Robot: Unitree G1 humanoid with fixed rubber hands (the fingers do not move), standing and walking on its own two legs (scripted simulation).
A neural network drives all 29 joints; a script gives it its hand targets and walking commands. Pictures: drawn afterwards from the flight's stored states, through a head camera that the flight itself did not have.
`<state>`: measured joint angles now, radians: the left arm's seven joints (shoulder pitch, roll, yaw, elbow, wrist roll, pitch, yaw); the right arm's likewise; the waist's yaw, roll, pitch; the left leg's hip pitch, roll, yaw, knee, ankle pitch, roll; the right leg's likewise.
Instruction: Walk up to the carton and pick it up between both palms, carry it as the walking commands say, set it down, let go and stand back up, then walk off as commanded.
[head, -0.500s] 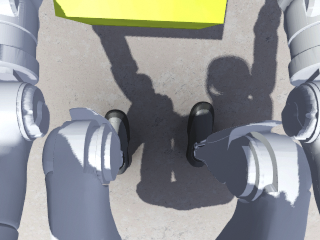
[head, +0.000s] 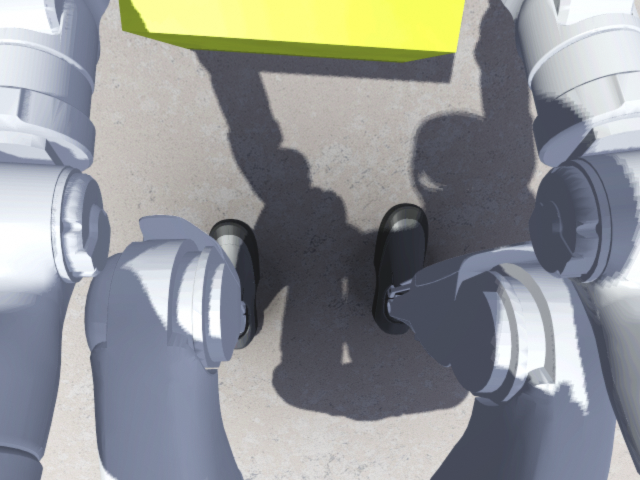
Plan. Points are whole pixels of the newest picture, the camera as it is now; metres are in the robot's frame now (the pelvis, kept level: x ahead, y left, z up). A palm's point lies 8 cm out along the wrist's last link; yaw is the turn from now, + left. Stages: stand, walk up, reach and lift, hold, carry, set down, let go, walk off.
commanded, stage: reach and lift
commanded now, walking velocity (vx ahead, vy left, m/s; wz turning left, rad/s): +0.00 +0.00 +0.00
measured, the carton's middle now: out of the picture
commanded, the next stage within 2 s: none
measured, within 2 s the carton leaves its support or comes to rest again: leaves its support in 0.72 s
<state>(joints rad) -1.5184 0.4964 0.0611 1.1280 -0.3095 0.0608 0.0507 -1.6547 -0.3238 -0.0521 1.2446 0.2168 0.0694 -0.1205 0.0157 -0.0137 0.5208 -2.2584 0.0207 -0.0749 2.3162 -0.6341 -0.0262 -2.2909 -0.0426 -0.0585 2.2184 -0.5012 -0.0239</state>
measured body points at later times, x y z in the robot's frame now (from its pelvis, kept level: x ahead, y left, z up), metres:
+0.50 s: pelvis +0.00 +0.00 +0.00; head +0.39 +0.03 +0.22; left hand +0.56 +0.23 -0.20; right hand +0.58 -0.13 -0.19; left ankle +0.10 +0.13 -0.31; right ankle +0.14 -0.11 -0.31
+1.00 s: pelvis -0.01 +0.00 +0.00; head +0.37 +0.02 +0.23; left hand +0.57 +0.22 -0.16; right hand +0.59 -0.14 -0.15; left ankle +0.10 +0.13 -0.31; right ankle +0.14 -0.11 -0.31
